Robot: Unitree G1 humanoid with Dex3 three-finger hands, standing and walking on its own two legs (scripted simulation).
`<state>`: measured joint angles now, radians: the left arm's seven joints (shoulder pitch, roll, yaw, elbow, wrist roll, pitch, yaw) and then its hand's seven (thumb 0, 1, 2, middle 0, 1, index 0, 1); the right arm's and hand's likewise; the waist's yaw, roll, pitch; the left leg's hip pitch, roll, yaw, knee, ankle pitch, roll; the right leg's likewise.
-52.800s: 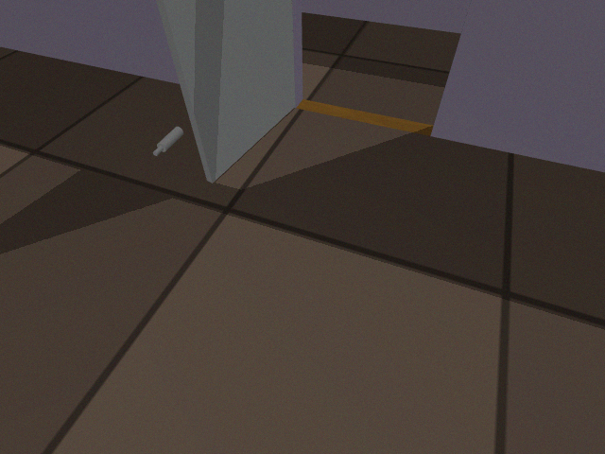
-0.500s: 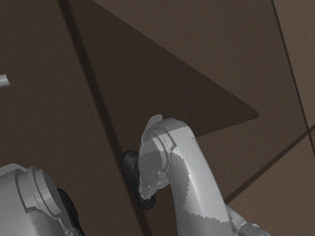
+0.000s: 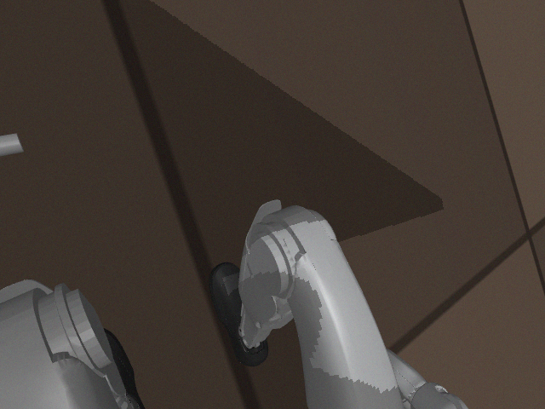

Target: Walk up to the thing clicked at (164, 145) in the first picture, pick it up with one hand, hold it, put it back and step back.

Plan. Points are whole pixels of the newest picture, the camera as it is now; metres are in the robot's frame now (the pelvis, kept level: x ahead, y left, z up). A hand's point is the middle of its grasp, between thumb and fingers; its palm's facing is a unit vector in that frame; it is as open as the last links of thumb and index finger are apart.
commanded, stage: close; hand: left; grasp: from above
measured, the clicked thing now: out of the picture +0.47 +0.33 -0.27
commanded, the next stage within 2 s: settle in 0.08 s
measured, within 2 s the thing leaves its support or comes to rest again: leaves its support in 0.56 s
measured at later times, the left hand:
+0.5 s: hand out of the picture +0.45 +0.34 -0.24, palm faces -0.45 -0.15 -0.88, open 8.8 cm
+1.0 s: hand out of the picture +0.43 +0.35 -0.15, palm faces -0.48 -0.11 -0.87, open 8.7 cm
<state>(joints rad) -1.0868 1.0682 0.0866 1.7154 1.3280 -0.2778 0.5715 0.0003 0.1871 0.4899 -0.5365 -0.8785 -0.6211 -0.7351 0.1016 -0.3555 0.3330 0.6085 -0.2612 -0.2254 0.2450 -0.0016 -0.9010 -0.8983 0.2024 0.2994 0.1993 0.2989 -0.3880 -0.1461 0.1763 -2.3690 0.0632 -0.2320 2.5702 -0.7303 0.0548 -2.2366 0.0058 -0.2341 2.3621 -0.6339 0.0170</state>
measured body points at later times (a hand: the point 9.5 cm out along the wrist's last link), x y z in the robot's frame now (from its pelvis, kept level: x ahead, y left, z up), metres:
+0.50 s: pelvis +0.00 +0.00 +0.00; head +0.28 +0.14 +0.33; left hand +0.47 +0.35 -0.19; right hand +0.07 -0.25 -0.05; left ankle +0.06 +0.12 -0.27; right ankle +0.12 -0.11 -0.27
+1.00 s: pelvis +0.00 -0.01 +0.02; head +0.24 +0.10 +0.39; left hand +0.45 +0.35 -0.10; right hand +0.10 -0.27 -0.06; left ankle +0.06 +0.12 -0.27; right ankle +0.12 -0.11 -0.27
